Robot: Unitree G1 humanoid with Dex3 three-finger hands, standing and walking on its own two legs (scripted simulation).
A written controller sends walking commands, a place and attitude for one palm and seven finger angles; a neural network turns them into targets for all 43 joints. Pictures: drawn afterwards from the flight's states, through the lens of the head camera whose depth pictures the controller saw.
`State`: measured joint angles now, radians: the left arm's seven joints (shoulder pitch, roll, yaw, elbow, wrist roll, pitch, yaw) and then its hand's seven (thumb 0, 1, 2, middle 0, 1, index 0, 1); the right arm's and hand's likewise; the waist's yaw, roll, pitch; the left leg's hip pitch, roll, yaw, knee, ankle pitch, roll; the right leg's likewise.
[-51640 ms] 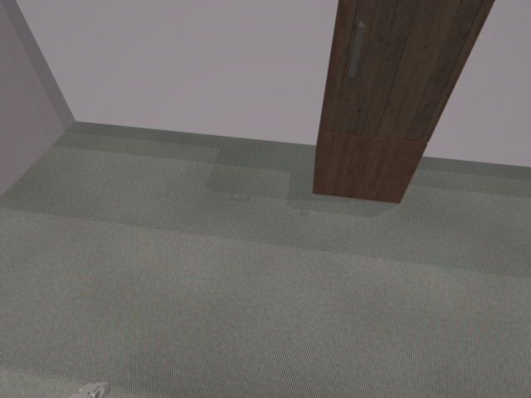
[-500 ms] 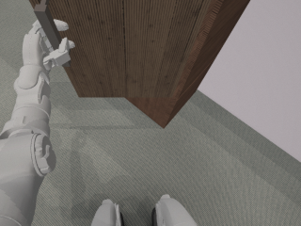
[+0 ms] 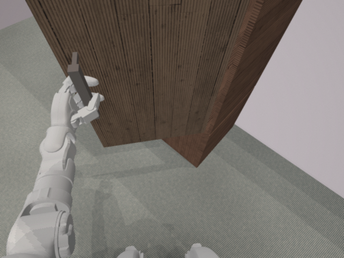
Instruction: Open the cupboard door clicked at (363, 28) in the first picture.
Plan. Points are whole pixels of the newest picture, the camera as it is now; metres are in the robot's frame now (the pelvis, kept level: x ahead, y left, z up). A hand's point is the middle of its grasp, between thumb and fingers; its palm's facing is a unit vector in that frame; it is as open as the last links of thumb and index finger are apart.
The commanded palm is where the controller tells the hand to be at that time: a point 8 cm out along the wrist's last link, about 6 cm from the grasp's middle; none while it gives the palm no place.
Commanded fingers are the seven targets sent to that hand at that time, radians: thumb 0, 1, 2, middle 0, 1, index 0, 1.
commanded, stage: pull the door open along its arc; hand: left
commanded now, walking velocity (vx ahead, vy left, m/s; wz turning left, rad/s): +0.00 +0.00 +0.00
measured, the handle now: (86, 88) +0.51 +0.18 +0.07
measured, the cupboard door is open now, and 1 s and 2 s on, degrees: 52 82 84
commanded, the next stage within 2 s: open thumb and fingers to let go in 0.50 s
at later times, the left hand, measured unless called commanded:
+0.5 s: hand (136, 171) +0.29 +0.06 +0.07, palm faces +0.35 -0.93 +0.03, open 6.3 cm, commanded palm +0.24 +0.13 +0.06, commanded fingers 0.00 0.90 0.90 -0.40 -1.35 -0.40 -1.35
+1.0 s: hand (136, 171) +0.29 +0.06 +0.07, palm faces +0.39 -0.92 +0.02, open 10.1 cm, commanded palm +0.25 +0.10 +0.06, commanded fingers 0.00 -0.50 0.30 -0.30 -1.20 -0.30 -1.20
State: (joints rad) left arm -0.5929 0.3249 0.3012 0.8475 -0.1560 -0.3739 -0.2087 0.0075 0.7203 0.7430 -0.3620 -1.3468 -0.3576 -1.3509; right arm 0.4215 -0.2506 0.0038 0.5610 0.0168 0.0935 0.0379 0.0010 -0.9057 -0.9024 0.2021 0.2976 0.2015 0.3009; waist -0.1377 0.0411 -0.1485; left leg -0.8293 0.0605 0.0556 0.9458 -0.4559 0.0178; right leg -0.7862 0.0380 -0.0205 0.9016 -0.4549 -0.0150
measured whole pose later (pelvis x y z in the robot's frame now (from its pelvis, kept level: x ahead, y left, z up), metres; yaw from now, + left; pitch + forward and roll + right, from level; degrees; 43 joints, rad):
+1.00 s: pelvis -0.01 -0.05 +0.01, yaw +5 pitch +10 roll +2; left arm 0.01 -0.07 -0.11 0.25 -0.01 -0.33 0.44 0.01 0.07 0.55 -0.34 -1.26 -0.33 -1.26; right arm 0.23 -0.22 -0.03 0.60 -0.05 0.03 0.01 0.01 -0.91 -0.90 0.20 0.30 0.20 0.30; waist -0.01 0.04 -0.12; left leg -0.65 0.02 -0.02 0.87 -0.40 -0.04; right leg -0.62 0.01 -0.09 0.92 -0.49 -0.08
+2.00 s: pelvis -0.03 +0.00 +0.00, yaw +3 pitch +9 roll +0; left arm 0.12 0.07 -0.19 0.10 -0.03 -0.33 0.04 -0.01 -0.50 0.30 -0.15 -0.31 -0.14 -0.31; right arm 0.24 -0.21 0.02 0.47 0.00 0.00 0.03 0.01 -0.90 -0.90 0.20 0.30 0.20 0.30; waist -0.02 0.02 -0.10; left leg -0.69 0.01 0.03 0.97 -0.44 0.02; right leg -0.65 -0.01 -0.05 0.97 -0.48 -0.02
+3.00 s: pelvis -0.02 -0.02 -0.01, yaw +4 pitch +10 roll -1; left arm 0.45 0.24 0.08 -0.20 -0.25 -0.29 -0.23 -0.02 -0.50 0.30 -0.15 -0.30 -0.15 -0.30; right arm 0.27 -0.22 0.01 0.45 0.04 -0.07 -0.05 0.01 -0.90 -0.90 0.20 0.30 0.20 0.30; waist -0.01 0.05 -0.13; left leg -0.71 0.03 -0.02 1.01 -0.48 -0.01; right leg -0.64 0.01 -0.08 0.98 -0.51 -0.04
